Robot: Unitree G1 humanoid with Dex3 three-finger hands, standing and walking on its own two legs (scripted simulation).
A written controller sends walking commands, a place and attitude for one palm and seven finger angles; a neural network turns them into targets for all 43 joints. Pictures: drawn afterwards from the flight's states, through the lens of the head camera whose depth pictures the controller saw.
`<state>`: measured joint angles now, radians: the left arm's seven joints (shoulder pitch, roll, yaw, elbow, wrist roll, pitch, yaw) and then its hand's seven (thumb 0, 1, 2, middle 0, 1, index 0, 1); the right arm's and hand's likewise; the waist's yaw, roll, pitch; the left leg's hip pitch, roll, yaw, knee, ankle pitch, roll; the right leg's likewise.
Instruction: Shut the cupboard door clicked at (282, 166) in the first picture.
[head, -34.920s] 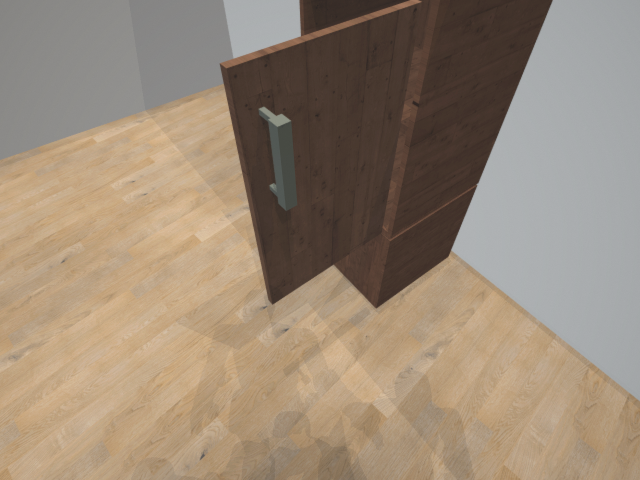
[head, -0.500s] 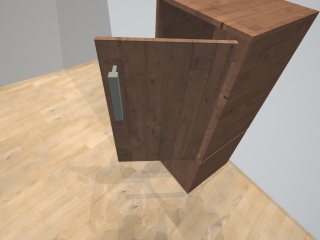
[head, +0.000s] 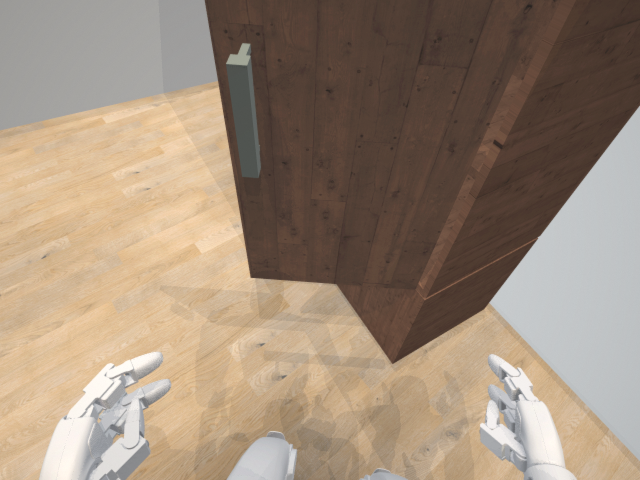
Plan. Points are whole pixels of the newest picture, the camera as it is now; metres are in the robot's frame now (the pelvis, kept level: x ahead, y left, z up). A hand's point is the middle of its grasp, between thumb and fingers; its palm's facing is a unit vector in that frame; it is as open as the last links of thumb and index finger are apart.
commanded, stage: raise the hand and make a fist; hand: left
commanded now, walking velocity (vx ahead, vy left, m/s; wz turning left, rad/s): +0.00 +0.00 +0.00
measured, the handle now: (248, 114) +0.52 +0.17 +0.17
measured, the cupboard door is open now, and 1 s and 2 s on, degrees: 57 57 57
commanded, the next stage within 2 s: bring the fist close to the handle in 1.44 s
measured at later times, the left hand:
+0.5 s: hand (153, 315) +0.24 +0.20 +0.12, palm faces +0.10 -0.99 -0.04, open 3.6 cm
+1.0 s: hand (151, 276) +0.26 +0.20 +0.16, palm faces +0.04 -1.00 -0.06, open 3.1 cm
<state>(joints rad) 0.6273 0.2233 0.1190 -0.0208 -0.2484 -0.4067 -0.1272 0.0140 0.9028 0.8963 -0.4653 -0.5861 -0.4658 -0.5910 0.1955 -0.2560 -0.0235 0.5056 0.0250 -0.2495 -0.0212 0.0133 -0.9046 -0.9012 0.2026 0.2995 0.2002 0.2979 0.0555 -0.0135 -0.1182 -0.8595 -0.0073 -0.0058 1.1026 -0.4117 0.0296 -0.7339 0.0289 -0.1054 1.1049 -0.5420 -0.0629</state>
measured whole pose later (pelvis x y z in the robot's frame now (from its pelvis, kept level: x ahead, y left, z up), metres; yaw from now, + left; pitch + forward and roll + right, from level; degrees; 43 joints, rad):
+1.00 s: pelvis +0.04 +0.02 +0.06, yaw -1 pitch +3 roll -2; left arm 0.35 0.28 0.13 -0.24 -0.28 -0.06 -0.13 0.02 0.90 0.90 -1.28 -1.48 -1.28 -1.48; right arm 0.25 -0.23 0.08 0.54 0.06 -0.21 -0.07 0.01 -0.90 -0.90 0.21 0.30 0.20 0.30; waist 0.04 0.05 -0.07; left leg -0.50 -0.02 0.01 0.77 -0.33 0.06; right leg -0.37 0.03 -0.06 0.72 -0.42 -0.02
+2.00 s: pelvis +0.05 +0.00 +0.07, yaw -2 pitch +2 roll +0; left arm 0.05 0.21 0.12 0.02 -0.25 0.01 -0.09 0.01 0.90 0.90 -1.30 -1.50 -1.30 -1.50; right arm 0.24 -0.26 0.05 0.61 0.06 -0.18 -0.06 0.01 -0.90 -0.90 0.20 0.30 0.20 0.30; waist 0.02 0.05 -0.05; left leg -0.39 -0.02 0.03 0.65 -0.29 0.03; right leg -0.29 0.04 -0.04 0.65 -0.39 -0.05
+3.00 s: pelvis +0.04 +0.00 +0.07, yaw -3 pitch +3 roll +0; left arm -0.31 0.17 0.10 0.39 -0.17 -0.10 0.07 0.02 0.90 0.90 -1.30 -1.50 -1.30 -1.50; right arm 0.26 -0.25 0.02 0.64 0.05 -0.06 -0.03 0.01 -0.91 -0.90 0.20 0.30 0.20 0.30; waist -0.01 0.04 -0.04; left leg -0.41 0.00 0.04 0.63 -0.28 0.03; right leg -0.31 0.05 -0.02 0.63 -0.37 -0.05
